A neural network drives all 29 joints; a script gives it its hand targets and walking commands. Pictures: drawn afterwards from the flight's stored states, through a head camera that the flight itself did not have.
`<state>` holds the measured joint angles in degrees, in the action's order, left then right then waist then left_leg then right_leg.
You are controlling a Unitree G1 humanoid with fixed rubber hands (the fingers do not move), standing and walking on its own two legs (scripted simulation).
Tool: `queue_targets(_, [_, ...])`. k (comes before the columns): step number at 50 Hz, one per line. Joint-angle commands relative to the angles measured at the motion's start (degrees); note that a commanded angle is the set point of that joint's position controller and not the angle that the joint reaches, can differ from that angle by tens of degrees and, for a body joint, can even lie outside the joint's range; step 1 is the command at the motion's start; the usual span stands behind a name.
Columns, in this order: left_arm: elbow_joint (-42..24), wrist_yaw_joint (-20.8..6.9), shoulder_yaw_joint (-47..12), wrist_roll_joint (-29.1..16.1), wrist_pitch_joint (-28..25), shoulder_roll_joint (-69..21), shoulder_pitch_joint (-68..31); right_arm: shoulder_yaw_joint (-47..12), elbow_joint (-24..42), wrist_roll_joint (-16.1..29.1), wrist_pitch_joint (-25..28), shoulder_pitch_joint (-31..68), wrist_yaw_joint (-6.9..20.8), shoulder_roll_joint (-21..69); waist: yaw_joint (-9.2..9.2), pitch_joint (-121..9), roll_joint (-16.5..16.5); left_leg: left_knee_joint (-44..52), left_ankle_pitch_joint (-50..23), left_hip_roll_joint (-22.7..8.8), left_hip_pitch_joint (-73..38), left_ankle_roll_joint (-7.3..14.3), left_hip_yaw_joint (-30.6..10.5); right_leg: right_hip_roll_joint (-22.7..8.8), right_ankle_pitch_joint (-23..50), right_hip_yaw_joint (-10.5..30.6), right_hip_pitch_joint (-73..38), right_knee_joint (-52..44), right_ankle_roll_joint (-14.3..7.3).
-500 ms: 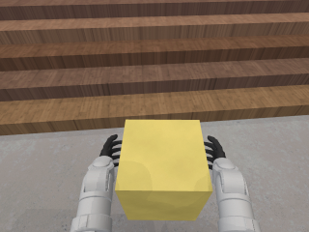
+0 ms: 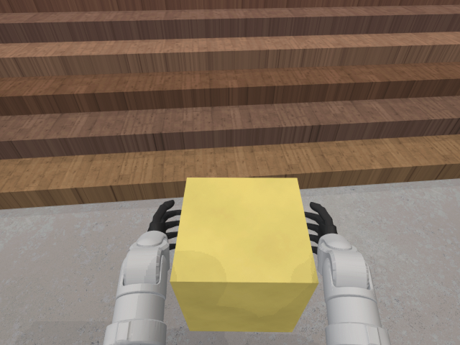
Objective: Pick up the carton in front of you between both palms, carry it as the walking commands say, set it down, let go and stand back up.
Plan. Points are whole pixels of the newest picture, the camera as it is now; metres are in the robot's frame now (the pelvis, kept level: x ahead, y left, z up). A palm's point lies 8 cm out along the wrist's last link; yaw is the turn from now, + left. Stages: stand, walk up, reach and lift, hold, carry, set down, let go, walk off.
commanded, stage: hold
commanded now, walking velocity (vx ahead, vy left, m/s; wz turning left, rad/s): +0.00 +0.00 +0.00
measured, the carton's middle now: (241, 257) +0.29 +0.00 -0.03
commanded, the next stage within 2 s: carry in 1.14 s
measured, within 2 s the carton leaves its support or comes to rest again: neither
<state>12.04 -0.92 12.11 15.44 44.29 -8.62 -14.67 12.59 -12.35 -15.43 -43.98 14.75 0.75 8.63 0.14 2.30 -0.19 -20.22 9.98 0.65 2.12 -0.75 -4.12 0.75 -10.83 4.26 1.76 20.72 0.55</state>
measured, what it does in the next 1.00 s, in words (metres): stands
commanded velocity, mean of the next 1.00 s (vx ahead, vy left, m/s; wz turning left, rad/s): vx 0.00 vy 0.00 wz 0.00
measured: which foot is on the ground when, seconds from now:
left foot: down 0.00-1.00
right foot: down 0.00-1.00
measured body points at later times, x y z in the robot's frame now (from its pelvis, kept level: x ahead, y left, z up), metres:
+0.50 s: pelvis +0.00 +0.00 +0.00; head -0.04 +0.00 +0.45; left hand +0.30 +0.15 +0.04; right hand +0.30 -0.15 +0.04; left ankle +0.02 +0.13 -0.75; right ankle +0.02 -0.13 -0.75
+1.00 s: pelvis +0.00 +0.00 +0.00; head -0.03 +0.00 +0.45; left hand +0.30 +0.15 +0.04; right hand +0.30 -0.15 +0.04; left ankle +0.02 +0.13 -0.75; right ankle +0.02 -0.13 -0.75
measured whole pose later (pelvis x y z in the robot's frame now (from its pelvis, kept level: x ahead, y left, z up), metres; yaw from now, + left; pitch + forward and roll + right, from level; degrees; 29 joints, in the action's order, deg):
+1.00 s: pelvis +0.00 +0.00 +0.00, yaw +0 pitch -8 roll +0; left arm 10.5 -0.9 11.2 15.3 44.3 -8.5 -13.9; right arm 11.7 -10.8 -15.5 -44.1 14.0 0.8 8.5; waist 0.1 2.5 -0.2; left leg -19.9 10.0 0.8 2.2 -0.7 -4.2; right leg 0.7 -11.0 4.3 1.9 20.6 0.6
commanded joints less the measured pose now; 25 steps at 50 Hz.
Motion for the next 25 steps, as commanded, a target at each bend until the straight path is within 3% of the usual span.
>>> queue_targets(1, [-2.6,-12.6,-30.2,-13.8,-2.3,-51.1,-29.4,-30.4,2.7,14.0,2.1,29.8,13.0,51.4,0.02,-11.5,0.0,2.6,-2.3,4.6,-1.9,0.8,0.5,4.4,2.7,-0.6,0.9,-3.4,-0.4])
queue_targets(9, [0.0,-12.7,-29.2,-13.1,-2.5,-51.7,-31.2,-29.2,0.0,13.2,2.3,31.4,13.1,51.6,-0.11,-11.8,0.2,2.5,-0.6,4.5,-1.4,0.7,0.6,4.3,1.0,-1.0,1.4,-3.1,-0.4])
queue_targets(25, [-2.3,-12.1,-29.8,-13.6,-2.2,-51.0,-27.3,-29.9,2.5,13.6,2.0,27.7,12.7,51.0,-0.14,-13.1,0.1,2.8,-7.5,4.7,-3.5,0.4,0.4,4.5,7.8,-0.9,-0.8,-3.3,0.0])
